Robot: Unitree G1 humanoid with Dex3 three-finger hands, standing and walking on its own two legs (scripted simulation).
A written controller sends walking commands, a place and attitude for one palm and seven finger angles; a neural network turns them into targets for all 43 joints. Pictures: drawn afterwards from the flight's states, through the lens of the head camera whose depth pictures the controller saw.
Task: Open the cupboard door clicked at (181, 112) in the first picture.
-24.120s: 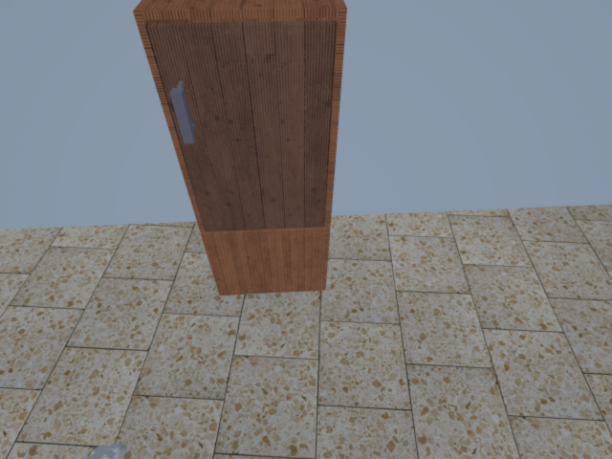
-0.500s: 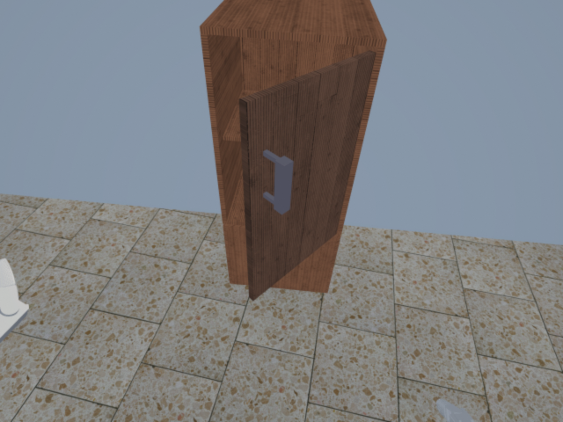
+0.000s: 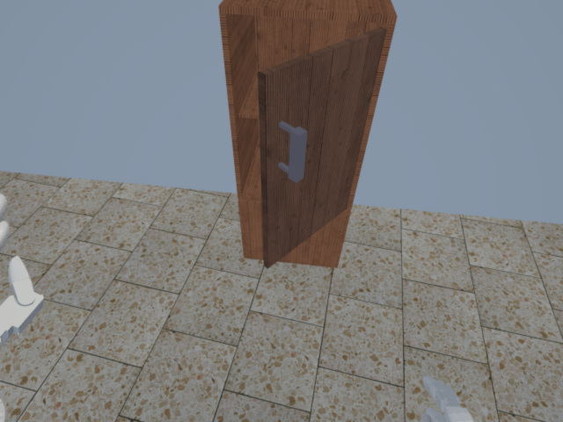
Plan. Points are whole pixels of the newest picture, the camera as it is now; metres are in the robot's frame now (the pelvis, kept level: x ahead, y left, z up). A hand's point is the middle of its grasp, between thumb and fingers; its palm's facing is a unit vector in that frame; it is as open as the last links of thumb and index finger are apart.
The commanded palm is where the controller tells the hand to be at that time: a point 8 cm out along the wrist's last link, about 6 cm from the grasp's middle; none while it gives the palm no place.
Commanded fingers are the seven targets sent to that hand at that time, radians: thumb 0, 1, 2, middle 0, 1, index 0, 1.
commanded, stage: stop stepping back and stand still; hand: left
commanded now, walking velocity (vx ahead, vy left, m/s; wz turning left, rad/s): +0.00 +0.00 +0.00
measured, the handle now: (290, 151) +0.63 +0.03 +0.05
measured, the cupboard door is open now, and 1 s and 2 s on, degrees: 50 50 50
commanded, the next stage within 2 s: let the arm hang, fingers relaxed in 0.38 s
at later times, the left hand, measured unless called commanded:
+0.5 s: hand (51, 320) +0.18 +0.27 +0.13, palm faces +0.42 -0.80 -0.42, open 7.4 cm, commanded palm none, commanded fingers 0.00 0.90 0.90 -0.20 -0.30 -0.20 -0.30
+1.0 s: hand out of the picture -0.07 +0.18 -0.17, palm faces +0.07 -0.97 -0.22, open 7.2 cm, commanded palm none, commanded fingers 0.00 0.90 0.90 -0.20 -0.30 -0.20 -0.30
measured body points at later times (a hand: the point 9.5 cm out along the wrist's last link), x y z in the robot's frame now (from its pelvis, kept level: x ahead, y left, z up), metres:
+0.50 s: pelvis -0.02 +0.00 +0.00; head -0.01 +0.00 +0.45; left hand +0.16 +0.31 +0.16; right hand +0.14 -0.24 -0.08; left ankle +0.06 +0.10 -0.74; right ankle -0.01 -0.12 -0.74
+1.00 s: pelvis -0.01 -0.01 +0.00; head +0.01 +0.00 +0.45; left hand -0.07 +0.23 -0.16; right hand -0.01 -0.24 -0.16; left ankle +0.05 +0.10 -0.74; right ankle -0.01 -0.12 -0.74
